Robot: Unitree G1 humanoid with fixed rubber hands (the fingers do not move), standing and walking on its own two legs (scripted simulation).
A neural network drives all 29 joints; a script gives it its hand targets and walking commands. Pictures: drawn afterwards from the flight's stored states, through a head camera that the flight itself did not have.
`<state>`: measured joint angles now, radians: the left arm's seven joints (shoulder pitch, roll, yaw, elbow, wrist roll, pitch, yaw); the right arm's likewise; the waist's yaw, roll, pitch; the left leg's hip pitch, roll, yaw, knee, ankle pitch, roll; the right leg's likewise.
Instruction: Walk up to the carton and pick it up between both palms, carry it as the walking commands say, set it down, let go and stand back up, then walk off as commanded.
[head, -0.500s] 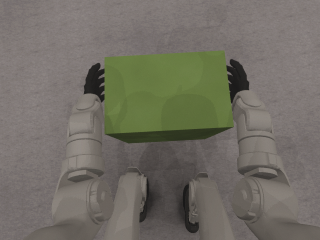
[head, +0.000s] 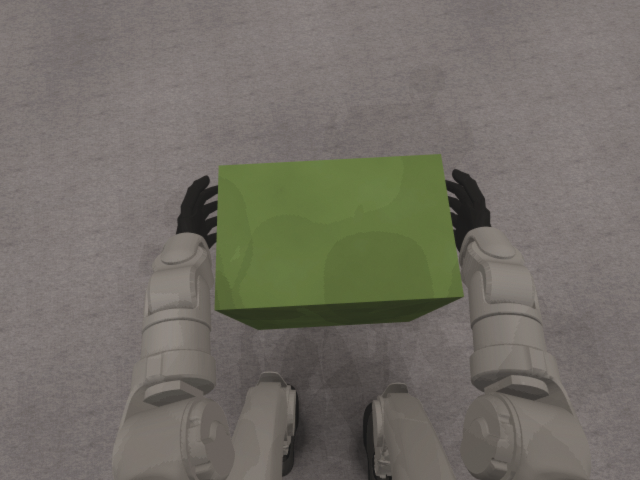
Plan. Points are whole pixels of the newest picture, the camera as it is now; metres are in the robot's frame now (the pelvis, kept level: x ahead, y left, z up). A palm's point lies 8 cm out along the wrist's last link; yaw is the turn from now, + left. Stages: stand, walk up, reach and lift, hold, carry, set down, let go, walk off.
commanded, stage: reach and lift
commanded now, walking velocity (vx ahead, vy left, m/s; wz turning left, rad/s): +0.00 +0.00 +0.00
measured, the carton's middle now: (332, 258) +0.41 +0.02 -0.11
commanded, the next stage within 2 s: none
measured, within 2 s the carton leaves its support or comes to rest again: neither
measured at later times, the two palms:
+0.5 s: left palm (171, 233) +0.38 +0.19 +0.03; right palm (502, 226) +0.40 -0.16 +0.03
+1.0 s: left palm (140, 229) +0.36 +0.19 +0.10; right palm (546, 222) +0.38 -0.16 +0.10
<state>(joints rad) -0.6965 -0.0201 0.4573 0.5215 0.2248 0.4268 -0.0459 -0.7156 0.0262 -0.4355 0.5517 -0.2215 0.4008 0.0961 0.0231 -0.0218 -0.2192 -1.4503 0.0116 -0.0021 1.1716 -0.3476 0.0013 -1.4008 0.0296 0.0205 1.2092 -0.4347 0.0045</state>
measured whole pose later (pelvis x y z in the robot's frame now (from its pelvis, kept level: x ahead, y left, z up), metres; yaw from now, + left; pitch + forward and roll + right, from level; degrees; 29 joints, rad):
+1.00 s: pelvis +0.04 +0.00 +0.11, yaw +1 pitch +13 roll +0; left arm -0.38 -0.09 0.39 0.39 0.28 0.48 -0.10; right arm -0.38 0.11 -0.38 0.40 -0.27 0.45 0.14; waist 0.02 -0.03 -0.07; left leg -0.59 0.00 -0.01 0.55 -0.18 0.00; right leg -0.55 0.01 0.03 0.59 -0.26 0.00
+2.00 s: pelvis +0.06 +0.00 +0.14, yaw +1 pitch -6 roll +0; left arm -0.17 -0.08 0.25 0.07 0.22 0.74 -0.08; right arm -0.18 0.09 -0.21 0.10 -0.22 0.72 0.12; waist -0.01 -0.02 0.07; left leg -0.07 -0.01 -0.01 0.30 -0.13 0.00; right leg -0.01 0.01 0.02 0.31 -0.20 0.00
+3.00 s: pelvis +0.05 +0.00 +0.14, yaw +1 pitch -7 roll +0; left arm -0.15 -0.07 0.21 0.07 0.21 0.76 -0.07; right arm -0.14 0.09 -0.20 0.07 -0.20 0.74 0.10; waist -0.01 -0.02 0.06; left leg -0.06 -0.01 -0.01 0.30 -0.12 0.01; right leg 0.00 0.00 0.03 0.31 -0.19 0.00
